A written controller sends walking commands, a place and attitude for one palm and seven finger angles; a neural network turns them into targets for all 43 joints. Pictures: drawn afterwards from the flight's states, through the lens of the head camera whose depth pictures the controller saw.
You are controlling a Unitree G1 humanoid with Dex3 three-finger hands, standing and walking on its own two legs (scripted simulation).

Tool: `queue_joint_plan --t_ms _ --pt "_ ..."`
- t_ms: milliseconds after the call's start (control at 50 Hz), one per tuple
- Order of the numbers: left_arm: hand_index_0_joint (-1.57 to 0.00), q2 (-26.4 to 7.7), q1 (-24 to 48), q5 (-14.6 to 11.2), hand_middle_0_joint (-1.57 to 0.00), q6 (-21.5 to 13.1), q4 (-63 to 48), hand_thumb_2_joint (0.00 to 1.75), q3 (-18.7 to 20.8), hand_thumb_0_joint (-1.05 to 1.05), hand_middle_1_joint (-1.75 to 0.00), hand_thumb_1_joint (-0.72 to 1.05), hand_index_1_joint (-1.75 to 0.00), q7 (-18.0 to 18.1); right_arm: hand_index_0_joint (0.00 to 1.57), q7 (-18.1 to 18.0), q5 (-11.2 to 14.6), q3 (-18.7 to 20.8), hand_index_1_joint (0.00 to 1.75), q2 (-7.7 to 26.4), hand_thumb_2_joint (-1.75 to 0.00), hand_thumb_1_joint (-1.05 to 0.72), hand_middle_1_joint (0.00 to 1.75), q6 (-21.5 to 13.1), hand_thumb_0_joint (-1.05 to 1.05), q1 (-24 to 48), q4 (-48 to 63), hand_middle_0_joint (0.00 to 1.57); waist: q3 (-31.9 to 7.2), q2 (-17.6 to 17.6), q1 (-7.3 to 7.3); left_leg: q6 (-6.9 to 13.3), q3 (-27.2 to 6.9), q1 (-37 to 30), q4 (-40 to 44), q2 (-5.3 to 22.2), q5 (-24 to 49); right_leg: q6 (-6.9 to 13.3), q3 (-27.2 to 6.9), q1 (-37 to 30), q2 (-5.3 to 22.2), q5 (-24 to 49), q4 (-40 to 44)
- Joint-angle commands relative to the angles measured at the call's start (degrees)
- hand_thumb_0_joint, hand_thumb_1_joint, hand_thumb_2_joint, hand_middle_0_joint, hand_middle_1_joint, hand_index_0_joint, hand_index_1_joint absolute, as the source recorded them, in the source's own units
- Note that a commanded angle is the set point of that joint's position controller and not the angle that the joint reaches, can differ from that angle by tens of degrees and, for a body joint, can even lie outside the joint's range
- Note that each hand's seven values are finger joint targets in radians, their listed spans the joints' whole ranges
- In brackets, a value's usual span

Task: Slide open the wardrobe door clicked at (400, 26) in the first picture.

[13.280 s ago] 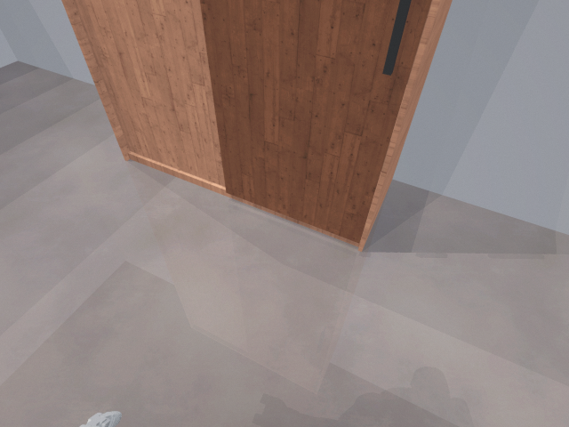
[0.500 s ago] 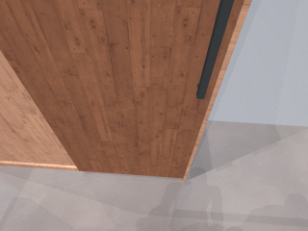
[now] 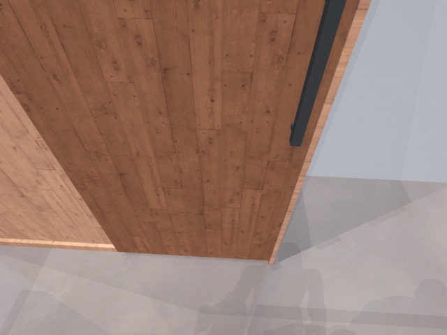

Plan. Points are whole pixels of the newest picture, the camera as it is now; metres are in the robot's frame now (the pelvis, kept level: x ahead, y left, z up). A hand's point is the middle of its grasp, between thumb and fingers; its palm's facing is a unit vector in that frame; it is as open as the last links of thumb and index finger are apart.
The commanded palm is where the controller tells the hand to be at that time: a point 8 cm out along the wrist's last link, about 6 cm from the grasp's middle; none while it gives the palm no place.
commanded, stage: look again from close up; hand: right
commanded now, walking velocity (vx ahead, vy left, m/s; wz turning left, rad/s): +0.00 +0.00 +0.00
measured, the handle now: (309, 80) +0.53 -0.13 +0.20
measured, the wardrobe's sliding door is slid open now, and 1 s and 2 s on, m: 0.00 0.00 0.00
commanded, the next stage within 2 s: raise the hand with hooked fingers in 0.16 s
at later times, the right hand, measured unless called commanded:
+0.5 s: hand (353, 288) +0.20 -0.19 +0.03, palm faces +0.23 +0.97 -0.08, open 7.8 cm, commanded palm +0.11 -0.24 -0.03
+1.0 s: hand (372, 292) +0.19 -0.21 +0.05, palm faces -0.06 +1.00 -0.08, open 10.5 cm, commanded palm +0.14 -0.27 +0.07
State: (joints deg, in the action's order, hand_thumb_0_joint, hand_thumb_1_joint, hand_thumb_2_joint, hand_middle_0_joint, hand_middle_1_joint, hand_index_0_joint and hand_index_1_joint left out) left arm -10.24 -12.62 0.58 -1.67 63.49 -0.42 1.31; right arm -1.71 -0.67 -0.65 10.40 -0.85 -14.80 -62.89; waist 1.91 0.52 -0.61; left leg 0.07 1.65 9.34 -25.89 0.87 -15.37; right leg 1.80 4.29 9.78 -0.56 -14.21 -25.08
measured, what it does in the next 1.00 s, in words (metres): stands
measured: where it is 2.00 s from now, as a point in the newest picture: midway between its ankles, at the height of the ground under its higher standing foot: outside the picture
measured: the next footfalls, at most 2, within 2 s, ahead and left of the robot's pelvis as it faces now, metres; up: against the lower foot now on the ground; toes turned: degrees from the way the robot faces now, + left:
none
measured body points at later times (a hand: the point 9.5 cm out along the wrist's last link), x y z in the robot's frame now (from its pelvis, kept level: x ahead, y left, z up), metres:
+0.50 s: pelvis -0.02 +0.02 -0.02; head -0.03 +0.04 +0.43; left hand +0.13 +0.27 -0.11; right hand +0.18 -0.24 +0.04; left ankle -0.01 +0.12 -0.74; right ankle -0.01 -0.10 -0.74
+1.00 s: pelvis -0.04 +0.02 -0.03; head -0.03 +0.02 +0.42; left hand +0.14 +0.23 -0.11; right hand +0.19 -0.26 +0.06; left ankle -0.02 +0.12 -0.74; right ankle -0.01 -0.10 -0.74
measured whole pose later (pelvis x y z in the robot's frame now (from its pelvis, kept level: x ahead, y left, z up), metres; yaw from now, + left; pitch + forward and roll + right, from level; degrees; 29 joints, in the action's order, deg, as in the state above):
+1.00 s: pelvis -0.04 +0.02 -0.03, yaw -2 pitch +3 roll +2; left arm -11.8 -14.2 -2.8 -15.2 34.3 -3.7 5.5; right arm 24.3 19.8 15.2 20.6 -10.1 -13.6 -3.6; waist -2.5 -2.5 0.1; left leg 1.9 5.4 24.9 -43.0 -0.8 -21.1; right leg 0.3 0.3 28.0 1.9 -20.6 -45.7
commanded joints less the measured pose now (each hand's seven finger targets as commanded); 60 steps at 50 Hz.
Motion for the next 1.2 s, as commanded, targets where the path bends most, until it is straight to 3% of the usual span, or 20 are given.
queue_joint_plan --t_ms 0,220,240,260,280,300,320,340,360,400,460,520,560,640,720,820,920,1000,1080,1180 --pt "-0.20 -7.8 -1.9 0.0 -0.20 -0.8 -1.6 0.90 1.1 0.00 -0.30 0.90 -0.30 0.5 0.20 -0.2 -0.3 1.3 0.30 7.6 -0.90 -0.90 0.30 -0.8 0.00 -2.1 2.0 0.20 0.2 0.1 0.18 1.9 -5.0 0.9 4.1 5.5 10.2 0.8 -7.0 -0.1 7.1 11.3 4.8" --pt "-0.20 -8.7 -1.1 0.1 -0.20 -0.7 -1.4 0.90 1.2 0.00 -0.30 0.90 -0.30 0.3 0.20 0.0 -0.2 1.6 0.30 9.0 -0.90 -0.90 0.30 -1.0 0.00 -0.7 2.4 0.20 -0.4 0.7 0.18 2.2 -5.7 0.6 5.0 5.9 10.6 0.4 -6.7 -0.4 7.1 10.2 5.3" --pt "-0.20 -7.4 1.5 -0.5 -0.20 -0.8 -5.0 0.90 1.1 0.00 -0.30 0.90 -0.30 0.1 0.20 -2.8 -0.5 1.2 0.30 6.2 -0.90 -0.90 0.30 -1.7 0.00 -6.6 0.5 0.20 -0.3 0.8 -0.92 0.4 -8.2 1.0 3.9 9.1 33.6 -1.4 -3.9 1.6 7.5 16.3 -7.1" --pt "-0.20 -15.7 -1.4 -3.3 -0.20 -8.6 -23.7 0.90 3.3 0.00 -0.30 0.90 -0.30 2.1 0.20 -2.4 10.1 15.7 0.32 24.8 -0.89 -0.88 0.32 -13.8 0.00 37.0 86.8 0.20 -29.1 -8.6 4.86 2.2 -2.1 -4.2 -1.6 2.4 27.8 -0.8 -5.5 -12.0 0.4 22.0 0.3" --pt "-0.20 -10.8 3.7 -2.3 -0.20 -13.9 -22.5 0.90 1.2 0.00 -0.30 0.90 -0.30 3.9 0.20 -3.2 5.6 12.6 0.33 19.4 -0.88 -0.85 0.33 -11.1 0.00 7.6 73.2 0.20 -26.0 -18.9 -1.30 3.2 -1.6 -0.9 -3.2 -0.1 15.1 0.0 -4.0 -17.4 2.7 31.0 1.2" --pt "-0.20 -11.2 2.9 -2.5 -0.20 -14.8 -19.0 0.90 2.1 0.00 -0.30 0.90 -0.30 4.5 0.21 -6.0 7.9 11.6 0.34 15.4 -0.87 -0.83 0.34 -8.7 0.00 5.7 68.4 0.21 -21.0 -16.4 0.21 2.8 1.7 0.6 -3.3 0.0 6.5 -2.7 -4.2 -9.8 2.8 23.5 0.9" --pt "-0.20 -7.6 1.4 -3.6 -0.20 -14.6 -18.9 0.90 1.8 0.00 -0.30 0.90 -0.30 4.0 0.21 -5.0 9.0 1.8 0.36 -1.0 -0.86 -0.81 0.36 -4.0 0.00 -10.8 57.3 0.21 -12.6 -9.3 1.97 1.7 2.7 5.4 -2.0 -0.3 5.8 -1.6 -4.5 -6.0 3.3 18.2 1.4" --pt "-0.20 -10.8 3.6 -3.6 -0.20 -15.1 -23.8 0.90 2.5 0.00 -0.30 0.90 -0.30 3.6 0.21 -4.1 11.0 6.3 0.37 4.0 -0.85 -0.78 0.37 -6.2 0.00 1.8 67.9 0.21 -4.2 -5.0 2.76 1.3 3.2 7.7 -1.2 0.1 5.7 -1.4 -6.2 0.0 2.7 12.0 0.7" --pt "-0.20 -11.5 3.4 -2.9 -0.20 -15.7 -25.1 0.90 3.8 0.00 -0.30 0.90 -0.30 3.7 0.21 -2.6 11.0 9.4 0.39 6.6 -0.84 -0.76 0.39 -9.0 0.00 0.4 67.2 0.21 -4.0 -0.6 3.46 1.1 3.3 10.6 -0.4 -0.1 2.8 -1.1 -5.3 2.1 2.0 7.3 -1.3" --pt "-0.20 -11.0 4.0 -2.2 -0.20 -15.9 -27.7 0.90 4.6 0.00 -0.30 0.90 -0.30 3.3 0.21 1.5 12.0 12.8 0.42 5.4 -0.82 -0.71 0.42 -14.6 0.00 -12.7 55.3 0.21 1.8 7.9 0.18 0.9 3.5 15.0 -1.9 -0.6 -2.3 -1.2 -5.0 10.8 0.8 3.0 -5.1" --pt "-0.20 -10.8 5.6 -1.7 -0.20 -15.3 -31.5 0.90 5.4 0.00 -0.30 0.90 -0.30 1.4 0.22 12.3 15.6 14.5 0.47 3.6 -0.79 -0.64 0.47 -25.0 0.00 -22.5 48.5 0.22 -0.5 16.3 -2.53 0.6 1.7 19.1 -8.8 -0.8 -4.2 -2.1 -3.4 21.6 -0.5 -0.7 -12.4" --pt "-0.20 -12.5 6.6 -2.7 -0.20 -15.7 -37.4 0.90 5.7 0.00 -0.30 0.90 -0.30 -0.1 0.22 24.8 18.8 18.8 0.51 9.9 -0.76 -0.57 0.51 -30.5 0.00 -20.6 50.5 0.22 -6.7 7.1 -2.73 0.9 -3.0 15.9 -12.3 1.5 1.8 -2.3 -2.0 23.8 -1.9 -0.2 -17.9" --pt "-0.20 -12.0 7.2 -3.2 -0.20 -15.7 -41.0 0.90 5.2 0.00 -0.30 0.90 -0.30 0.6 0.23 27.7 20.5 22.6 0.54 14.1 -0.74 -0.53 0.54 -29.2 0.00 -15.6 58.3 0.23 -13.4 1.3 -3.55 0.3 -5.6 14.1 -12.3 2.1 0.4 -1.4 -0.9 24.0 -2.2 -0.5 -19.5" --pt "-0.20 -10.4 4.1 -2.8 -0.20 -15.6 -42.0 0.90 4.2 0.00 -0.30 0.90 -0.30 2.4 0.23 24.8 23.8 24.8 0.60 15.8 -0.70 -0.43 0.60 -29.0 0.00 -0.8 75.3 0.23 -16.9 -5.0 -0.50 -0.4 -7.7 16.1 -10.6 1.4 -6.6 -0.5 -3.1 20.3 -0.7 -1.7 -21.2" --pt "-0.20 -10.9 1.3 -2.2 -0.20 -17.1 -38.4 0.90 3.3 0.00 -0.30 0.90 -0.30 3.6 0.24 21.0 21.1 17.7 0.66 13.0 -0.66 -0.34 0.66 -32.0 0.00 7.2 83.7 0.24 -13.7 -7.2 3.63 0.9 -4.3 20.8 -11.7 -0.8 -4.2 0.5 -5.2 15.3 0.9 -0.7 -20.6" --pt "-0.20 -12.5 2.3 -3.7 -0.20 -17.9 -36.6 0.90 1.9 0.00 -0.30 0.90 -0.30 5.0 0.25 25.4 19.2 14.2 0.74 15.0 -0.61 -0.22 0.74 -24.2 0.00 8.1 72.2 0.25 -5.1 -5.0 4.40 0.5 -4.5 21.5 -7.0 -0.5 -12.8 0.6 -7.0 17.9 1.3 -7.8 -16.8" --pt "-0.20 -11.3 4.8 -3.9 -0.20 -17.3 -39.6 0.90 1.0 0.00 -0.30 0.90 -0.30 5.4 0.26 25.8 22.0 25.9 0.81 22.2 -0.56 -0.11 0.81 -10.7 0.00 2.3 67.2 0.26 -12.1 -0.7 -2.26 0.2 -3.5 10.8 -5.2 0.6 -8.7 0.2 -6.8 15.9 0.9 -2.1 -12.8" --pt "-0.20 -9.8 5.6 -3.3 -0.20 -17.9 -40.6 0.90 0.3 0.00 -0.30 0.90 -0.30 4.4 0.26 21.7 26.2 32.3 0.87 22.3 -0.52 -0.01 0.87 -9.9 0.00 0.6 75.5 0.26 -16.8 -0.2 -4.88 0.5 0.1 4.9 -7.5 -0.7 4.3 -0.4 -6.6 12.2 0.9 6.4 -10.7" --pt "-0.20 -10.5 3.4 -3.3 -0.20 -19.6 -39.2 0.90 0.5 0.00 -0.30 0.90 -0.30 3.0 0.27 20.7 23.9 26.2 0.93 17.6 -0.48 0.08 0.93 -11.6 0.00 1.4 80.6 0.27 -14.1 -6.5 -2.55 0.9 2.5 9.0 -8.2 -1.7 9.4 -0.6 -5.6 7.5 1.3 9.3 -9.1" --pt "-0.20 -12.5 2.1 -4.2 -0.20 -20.3 -37.4 0.90 0.8 0.00 -0.30 0.90 -0.30 4.4 0.28 23.9 22.0 22.8 1.00 18.9 -0.43 0.20 1.00 -6.7 0.00 9.3 77.6 0.28 -9.2 -2.6 -0.27 0.4 2.4 10.9 -4.9 -1.7 3.9 0.0 -7.1 6.6 1.7 3.8 -6.4"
